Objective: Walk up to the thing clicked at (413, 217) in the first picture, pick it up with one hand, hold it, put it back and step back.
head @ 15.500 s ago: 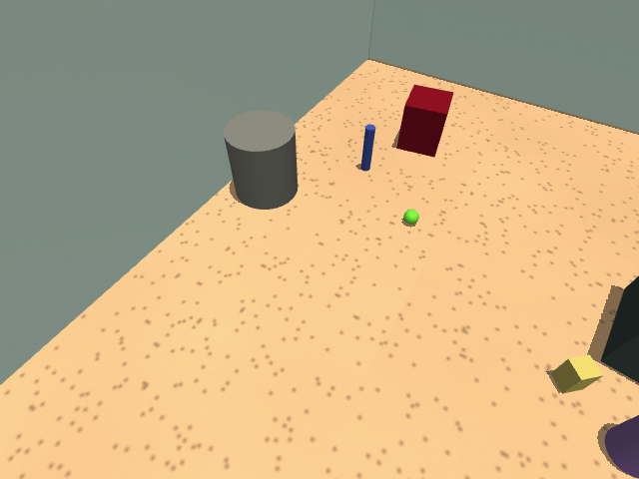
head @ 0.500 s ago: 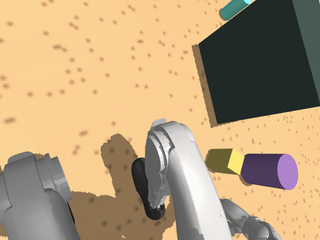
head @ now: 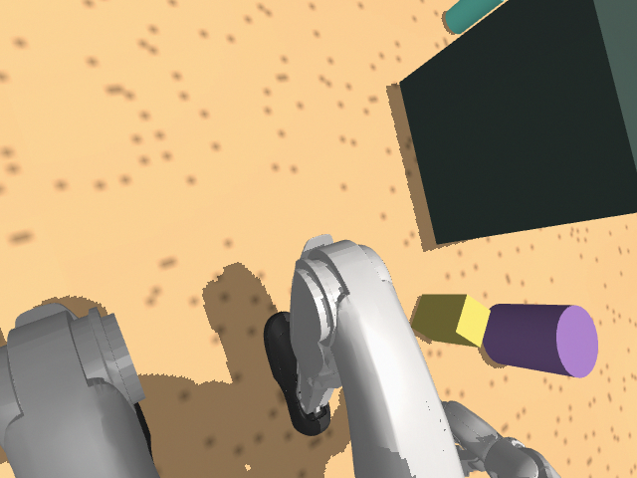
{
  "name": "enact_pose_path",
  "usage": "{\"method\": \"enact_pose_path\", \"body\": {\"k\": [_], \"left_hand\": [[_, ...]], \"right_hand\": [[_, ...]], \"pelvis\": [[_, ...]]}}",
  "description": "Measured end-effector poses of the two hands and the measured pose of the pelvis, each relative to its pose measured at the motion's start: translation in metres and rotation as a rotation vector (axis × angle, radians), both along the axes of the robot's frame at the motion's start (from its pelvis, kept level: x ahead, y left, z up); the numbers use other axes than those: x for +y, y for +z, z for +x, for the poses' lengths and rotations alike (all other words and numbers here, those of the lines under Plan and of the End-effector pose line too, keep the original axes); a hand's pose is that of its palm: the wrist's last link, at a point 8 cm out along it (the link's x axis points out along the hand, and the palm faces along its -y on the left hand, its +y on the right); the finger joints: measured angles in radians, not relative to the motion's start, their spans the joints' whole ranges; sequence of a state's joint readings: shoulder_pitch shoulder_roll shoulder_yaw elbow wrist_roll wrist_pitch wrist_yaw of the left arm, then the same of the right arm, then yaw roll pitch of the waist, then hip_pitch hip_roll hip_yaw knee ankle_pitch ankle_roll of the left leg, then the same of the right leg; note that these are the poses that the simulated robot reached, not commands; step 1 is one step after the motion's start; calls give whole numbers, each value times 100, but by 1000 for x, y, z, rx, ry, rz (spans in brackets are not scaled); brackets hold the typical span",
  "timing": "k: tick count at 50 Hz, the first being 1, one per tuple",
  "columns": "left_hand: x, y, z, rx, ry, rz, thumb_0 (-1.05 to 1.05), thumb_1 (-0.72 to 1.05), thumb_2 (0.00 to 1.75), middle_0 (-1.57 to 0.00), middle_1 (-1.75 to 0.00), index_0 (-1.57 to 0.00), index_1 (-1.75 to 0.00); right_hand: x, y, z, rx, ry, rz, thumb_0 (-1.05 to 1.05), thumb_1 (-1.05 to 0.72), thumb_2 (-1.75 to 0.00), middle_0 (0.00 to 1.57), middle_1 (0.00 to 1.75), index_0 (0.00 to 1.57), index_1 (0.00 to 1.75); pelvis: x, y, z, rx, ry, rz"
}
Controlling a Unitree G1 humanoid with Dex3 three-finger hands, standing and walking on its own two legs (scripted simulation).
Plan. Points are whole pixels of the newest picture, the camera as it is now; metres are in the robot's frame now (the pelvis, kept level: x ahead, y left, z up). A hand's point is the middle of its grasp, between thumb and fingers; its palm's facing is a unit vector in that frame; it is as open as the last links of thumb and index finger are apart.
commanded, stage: settle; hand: left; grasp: from above
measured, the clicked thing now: out of the picture +0.41 +0.36 -0.27
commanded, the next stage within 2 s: lift in 0.76 s
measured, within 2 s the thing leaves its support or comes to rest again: leaves its support in 0.08 s
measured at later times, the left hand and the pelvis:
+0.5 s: hand out of the picture +0.39 +0.35 -0.16, palm faces -0.43 -0.14 -0.89, open 6.2 cm; pelvis +0.00 -0.01 +0.02, yaw +4 degrees
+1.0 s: hand out of the picture +0.39 +0.35 -0.10, palm faces -0.42 -0.13 -0.90, open 6.2 cm; pelvis -0.01 -0.01 +0.05, yaw +7 degrees
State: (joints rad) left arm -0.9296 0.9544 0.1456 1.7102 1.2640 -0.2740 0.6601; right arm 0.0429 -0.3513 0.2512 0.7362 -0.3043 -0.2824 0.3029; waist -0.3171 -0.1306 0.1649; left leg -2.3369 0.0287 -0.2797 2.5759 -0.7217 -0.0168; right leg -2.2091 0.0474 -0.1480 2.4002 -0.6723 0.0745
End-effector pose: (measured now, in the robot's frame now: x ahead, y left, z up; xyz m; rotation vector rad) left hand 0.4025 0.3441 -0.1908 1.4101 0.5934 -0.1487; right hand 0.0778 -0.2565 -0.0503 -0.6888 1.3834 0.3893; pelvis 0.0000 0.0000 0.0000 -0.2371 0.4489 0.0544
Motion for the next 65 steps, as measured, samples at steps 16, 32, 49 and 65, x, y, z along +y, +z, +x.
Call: {"method": "enact_pose_path", "body": {"k": [16, 32, 49, 65], "left_hand": [[12, 52, 2, -71, 16, 42, -8, 34, 29, -68, -45, -106, -49], [7, 107, -4, -11, -17, 38, -8, 32, 30, -69, -46, -106, -52], [10, 142, -4, -23, -22, 52, -7, 31, 32, -70, -44, -108, -51], [10, 208, -31, -5, -21, 43, -4, 28, 39, -69, -48, -105, -55]], "right_hand": [[0, -13, 25, -76, -105, 53, 0, -91, -90, 20, 30, 20, 30], [-6, -15, 33, -126, -211, 60, 0, -92, -90, 20, 30, 20, 30], [-14, 1, 8, -100, -311, -13, 0, -92, -90, 20, 30, 20, 30], [-8, 34, 29, -169, -371, 10, 0, -93, -91, 20, 30, 20, 30]], "pelvis": [[-1, 6, 5, 69, 19, 18], [-8, 25, -3, 103, 48, 63], [-8, 44, -6, 131, 65, 74], [-7, 88, -8, 150, 87, 86]]}}
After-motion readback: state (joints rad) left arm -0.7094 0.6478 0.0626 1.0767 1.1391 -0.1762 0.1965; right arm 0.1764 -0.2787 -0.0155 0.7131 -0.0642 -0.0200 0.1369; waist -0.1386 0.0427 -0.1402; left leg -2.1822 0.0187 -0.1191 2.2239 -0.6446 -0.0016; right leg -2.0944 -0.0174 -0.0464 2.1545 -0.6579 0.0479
